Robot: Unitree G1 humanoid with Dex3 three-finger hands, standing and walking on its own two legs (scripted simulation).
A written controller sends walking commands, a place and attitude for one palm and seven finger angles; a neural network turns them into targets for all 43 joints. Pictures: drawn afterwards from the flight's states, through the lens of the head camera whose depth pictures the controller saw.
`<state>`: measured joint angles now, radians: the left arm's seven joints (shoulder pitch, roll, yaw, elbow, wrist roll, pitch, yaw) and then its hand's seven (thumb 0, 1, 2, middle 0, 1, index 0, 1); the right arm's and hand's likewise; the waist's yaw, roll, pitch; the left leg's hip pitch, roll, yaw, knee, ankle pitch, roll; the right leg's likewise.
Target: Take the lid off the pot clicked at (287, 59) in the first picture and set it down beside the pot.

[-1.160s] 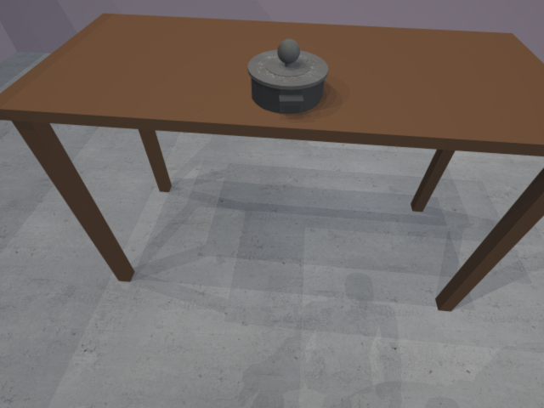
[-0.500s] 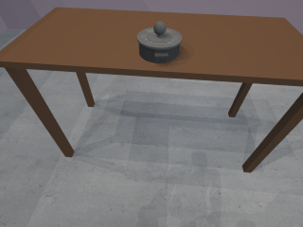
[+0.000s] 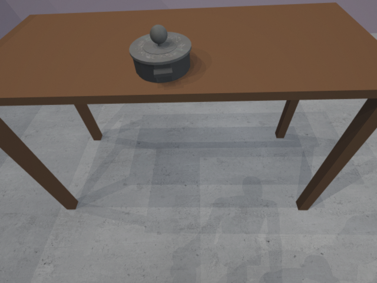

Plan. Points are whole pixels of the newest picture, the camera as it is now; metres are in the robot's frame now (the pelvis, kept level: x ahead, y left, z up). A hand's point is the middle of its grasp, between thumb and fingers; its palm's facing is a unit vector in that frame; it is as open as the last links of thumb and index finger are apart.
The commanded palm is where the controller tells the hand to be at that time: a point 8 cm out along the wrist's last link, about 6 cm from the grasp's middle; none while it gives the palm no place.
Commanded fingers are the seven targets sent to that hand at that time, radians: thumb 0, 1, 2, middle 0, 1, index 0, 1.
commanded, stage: take the last steps up to it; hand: left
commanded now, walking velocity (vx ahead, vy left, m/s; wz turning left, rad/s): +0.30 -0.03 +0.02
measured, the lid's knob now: (158, 34) +0.72 +0.11 +0.18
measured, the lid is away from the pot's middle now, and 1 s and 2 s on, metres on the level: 0.00 0.00 0.00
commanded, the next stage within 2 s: come to a stop and stand still in 0.34 s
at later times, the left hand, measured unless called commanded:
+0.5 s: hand out of the picture +0.10 +0.12 -0.17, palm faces +0.09 -0.98 -0.16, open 7.4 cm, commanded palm none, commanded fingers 0.00 0.90 0.90 -0.20 -0.30 -0.20 -0.30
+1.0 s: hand (157, 239) +0.25 +0.11 -0.15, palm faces +0.04 -0.95 -0.32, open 7.4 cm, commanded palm none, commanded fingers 0.00 0.90 0.90 -0.20 -0.30 -0.20 -0.30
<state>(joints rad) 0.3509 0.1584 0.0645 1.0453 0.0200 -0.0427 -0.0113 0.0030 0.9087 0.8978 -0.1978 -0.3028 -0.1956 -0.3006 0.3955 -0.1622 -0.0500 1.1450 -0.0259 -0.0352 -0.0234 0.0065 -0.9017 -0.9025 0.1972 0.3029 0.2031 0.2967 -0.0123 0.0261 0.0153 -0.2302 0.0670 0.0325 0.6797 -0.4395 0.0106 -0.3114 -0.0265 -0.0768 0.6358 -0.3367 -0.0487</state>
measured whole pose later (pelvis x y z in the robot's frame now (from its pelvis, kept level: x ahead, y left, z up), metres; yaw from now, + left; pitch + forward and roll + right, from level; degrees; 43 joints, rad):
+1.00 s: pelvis +0.20 -0.09 +0.01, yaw +0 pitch -1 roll +2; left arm 0.23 0.16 0.04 0.94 0.02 0.02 0.05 0.00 0.91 0.90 -0.20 -0.30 -0.20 -0.30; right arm 0.18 -0.22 -0.08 0.97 -0.02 0.08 -0.02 0.01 -0.91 -0.90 0.20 0.30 0.20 0.30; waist -0.01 0.05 0.11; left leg -0.49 -0.05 -0.03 1.09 -0.47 -0.02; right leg -0.31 -0.05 -0.01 0.61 -0.29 0.00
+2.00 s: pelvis +0.17 -0.07 +0.00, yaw -1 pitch +0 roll +1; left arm 0.16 0.14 0.01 1.04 0.01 -0.01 0.03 0.00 0.91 0.90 -0.20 -0.30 -0.20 -0.30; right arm 0.37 -0.15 -0.02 1.07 -0.02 -0.01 -0.03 0.01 -0.90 -0.90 0.20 0.30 0.20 0.30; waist -0.08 0.05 0.02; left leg -0.23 0.05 0.02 0.62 -0.38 -0.06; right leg -0.31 -0.05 -0.02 0.68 -0.37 0.01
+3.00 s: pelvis +0.14 -0.07 +0.01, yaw +0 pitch -1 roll +1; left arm 0.29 0.15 0.04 1.04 0.01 0.00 0.03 0.00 0.91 0.90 -0.20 -0.30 -0.20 -0.30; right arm 0.33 -0.11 -0.01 1.10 -0.02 -0.01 -0.03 0.01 -0.90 -0.90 0.20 0.30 0.20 0.30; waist -0.01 0.00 0.04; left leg -0.23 0.05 0.00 0.53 -0.28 -0.05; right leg -0.29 -0.05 -0.04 0.58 -0.26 0.00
